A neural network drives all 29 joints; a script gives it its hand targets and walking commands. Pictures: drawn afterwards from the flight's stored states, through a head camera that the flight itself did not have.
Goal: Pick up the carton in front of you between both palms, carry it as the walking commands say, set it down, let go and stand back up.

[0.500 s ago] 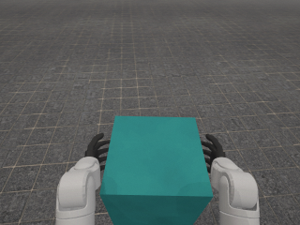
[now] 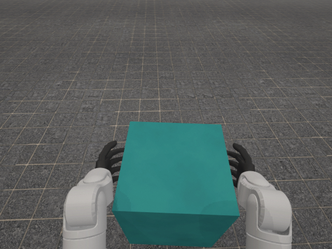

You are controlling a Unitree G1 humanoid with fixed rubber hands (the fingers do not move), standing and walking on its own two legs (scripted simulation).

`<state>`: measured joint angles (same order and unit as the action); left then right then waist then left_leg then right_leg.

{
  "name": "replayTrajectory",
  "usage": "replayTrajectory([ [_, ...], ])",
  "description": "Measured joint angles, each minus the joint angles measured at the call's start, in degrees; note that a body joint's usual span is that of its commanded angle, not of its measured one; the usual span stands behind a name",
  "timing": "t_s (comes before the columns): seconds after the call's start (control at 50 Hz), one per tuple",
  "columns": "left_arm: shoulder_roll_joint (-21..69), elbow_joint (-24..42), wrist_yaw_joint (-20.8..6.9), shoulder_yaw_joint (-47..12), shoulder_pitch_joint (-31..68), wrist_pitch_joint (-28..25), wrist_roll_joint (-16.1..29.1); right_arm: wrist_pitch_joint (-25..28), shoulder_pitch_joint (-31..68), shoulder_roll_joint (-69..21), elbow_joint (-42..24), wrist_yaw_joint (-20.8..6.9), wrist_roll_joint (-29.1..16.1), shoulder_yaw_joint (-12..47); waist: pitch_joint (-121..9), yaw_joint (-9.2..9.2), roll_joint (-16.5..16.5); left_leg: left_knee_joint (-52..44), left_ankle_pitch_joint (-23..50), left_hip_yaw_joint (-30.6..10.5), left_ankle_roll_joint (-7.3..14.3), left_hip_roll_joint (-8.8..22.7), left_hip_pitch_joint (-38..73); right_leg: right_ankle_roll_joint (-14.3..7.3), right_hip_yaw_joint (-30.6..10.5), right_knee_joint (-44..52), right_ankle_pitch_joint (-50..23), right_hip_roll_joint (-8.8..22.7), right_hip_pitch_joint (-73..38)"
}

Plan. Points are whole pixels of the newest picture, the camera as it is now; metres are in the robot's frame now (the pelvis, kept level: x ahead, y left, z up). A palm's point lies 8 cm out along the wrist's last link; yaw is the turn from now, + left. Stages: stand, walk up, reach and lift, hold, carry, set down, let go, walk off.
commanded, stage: carry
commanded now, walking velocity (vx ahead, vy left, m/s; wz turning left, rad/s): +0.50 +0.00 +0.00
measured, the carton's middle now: (172, 187) +0.28 +0.00 +0.03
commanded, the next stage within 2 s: none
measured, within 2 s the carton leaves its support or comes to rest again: neither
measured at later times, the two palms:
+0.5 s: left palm (136, 93) +0.59 +0.13 +0.09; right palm (224, 98) +0.59 -0.17 +0.08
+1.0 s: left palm (140, 56) +0.89 +0.15 +0.09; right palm (206, 57) +0.89 -0.15 +0.09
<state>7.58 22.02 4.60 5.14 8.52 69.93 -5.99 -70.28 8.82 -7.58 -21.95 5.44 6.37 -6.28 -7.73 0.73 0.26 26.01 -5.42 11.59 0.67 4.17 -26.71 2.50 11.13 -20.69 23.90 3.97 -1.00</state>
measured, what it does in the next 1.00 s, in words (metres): walks ahead: right foot, then left foot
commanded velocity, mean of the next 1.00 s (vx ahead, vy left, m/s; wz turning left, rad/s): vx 0.34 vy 0.00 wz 0.00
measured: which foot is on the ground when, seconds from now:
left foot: down 0.00-0.50, up 0.52-0.90, down 0.92-1.00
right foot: down 0.00-0.04, up 0.06-0.44, down 0.46-0.94, up 0.96-1.00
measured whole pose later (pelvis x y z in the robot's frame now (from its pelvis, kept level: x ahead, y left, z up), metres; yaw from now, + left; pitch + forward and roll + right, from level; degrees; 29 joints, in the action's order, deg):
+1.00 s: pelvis +0.61 +0.00 +0.00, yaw -1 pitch +3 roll +1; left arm 7.8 21.7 4.5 8.1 11.1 69.9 -6.2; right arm -68.8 12.2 -8.1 -19.1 5.5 6.5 -6.4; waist -1.9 -0.4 2.8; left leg 26.4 -4.8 13.2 4.8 1.3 -24.3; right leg 2.3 5.3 -47.2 30.4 4.3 10.9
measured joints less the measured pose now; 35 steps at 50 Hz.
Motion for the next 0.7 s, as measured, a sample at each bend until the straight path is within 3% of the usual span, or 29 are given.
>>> replayTrajectory([
  [0.04,-0.42,-1.05,-0.01,1.23,0.86,0.49,-0.09,0.66,1.4,-0.21,2.93,-0.04,0.19,0.3,0.04,-0.68,2.2,3.93,-0.11,1.43,2.66,-1.23,0.37,-0.04,-1.72,-13.87,2.61,2.83,4.25],
  [0.06,-0.6,-1.86,-0.01,1.75,1.05,0.75,-0.1,0.78,2.01,-0.3,4.57,-0.05,0.36,0.39,0.34,-1.03,2.29,5.26,-2.36,1.72,3.31,-1.22,0.72,-0.42,-3.95,-23.3,2.56,2.52,8.45],
  [0.1,-0.33,-3.21,0.0,2.35,1.17,1.18,-0.33,0.6,2.23,-0.35,6.34,-0.06,0.49,0.22,1.33,-1.35,1.6,4.03,-4.91,1.78,3.48,-1.03,3.03,-1.77,-6.58,-38.24,2.14,0.88,16.94],
  [0.14,0.27,-3.65,0.04,2.2,0.94,1.11,-0.72,0.62,1.42,-0.25,6.27,-0.08,0.2,-0.17,2.28,-1.58,1.05,0.67,-4.83,1.65,2.74,-1.13,6.11,-2.71,-6.86,-43.5,-0.98,0.42,23.71],
  [0.26,0.03,-1.34,0.13,0.21,0.31,-0.31,-0.7,1.79,-0.1,-0.04,2.64,-0.05,-0.66,-0.38,3.41,-2.18,0.15,-8.44,-5.99,0.75,2.05,-1.65,15.69,-2.32,-5.86,-30.45,-10.01,1.71,34.03],
  [0.42,-0.04,1.3,0.19,0.49,-0.42,0.19,-0.42,0.98,0.47,-0.1,1.05,-0.18,-0.4,0.46,1.41,-1.44,-0.33,-11.45,-14.24,0.03,-1.77,-1.23,28.26,-3.04,-1.05,-9.1,-19.31,0.75,31.94],
  [0.46,-0.01,0.36,0.14,0.7,-0.06,0.5,-0.34,0.44,0.58,-0.11,1.49,-0.23,0.0,0.37,1.03,-1.36,-0.8,-7.13,-18.99,-0.52,-3.09,-0.27,29.93,-3.76,1.14,-5.73,-18.44,-0.38,28.52],
  [0.5,0.12,-2.75,0.08,0.33,0.84,-0.37,-0.44,0.36,0.76,0.21,2.74,-0.3,0.25,-0.6,1.12,-0.69,-2.76,6.9,-21.77,-1.81,-3.06,2.69,25.98,-6.13,2.55,-9.3,-18.99,-1.51,27.85],
  [0.54,0.2,-5.77,0.05,0.12,1.41,-0.82,-0.64,0.3,0.6,0.34,4.44,-0.32,0.43,-1.37,2.14,0.01,-2.54,26.17,-21.45,-6.51,-2.17,1.78,16.93,-7.24,2.79,-11.11,-14.58,-1.35,26.65],
  [0.58,0.13,-6.45,0.03,0.28,0.77,-0.99,-0.48,0.39,0.21,-0.2,5.15,-0.31,0.78,-1.53,3.53,0.19,-1.8,37.5,-19.47,-8.25,-0.93,0.54,8.64,-6.54,2.62,-8.44,-13.63,-1.16,23.68],
  [0.62,0.02,-5.73,0.03,0.38,-0.29,-1.49,-0.2,0.84,-0.2,-0.04,5.1,-0.3,0.86,-0.6,4.61,0.39,-1.42,38.82,-15.99,-8.18,-0.4,0.57,2.51,-6.28,2.35,-4.75,-13.65,-1.31,20.33],
  [0.7,-0.13,-3.32,0.03,0.49,-1.76,-2.82,0.33,2.28,-0.87,0.06,3.73,-0.26,0.79,0.87,5.16,0.55,-0.9,30.29,-10.26,-7.19,-0.93,1.43,-5.14,-5.94,1.51,1.68,-13.02,-1.53,13.81],
])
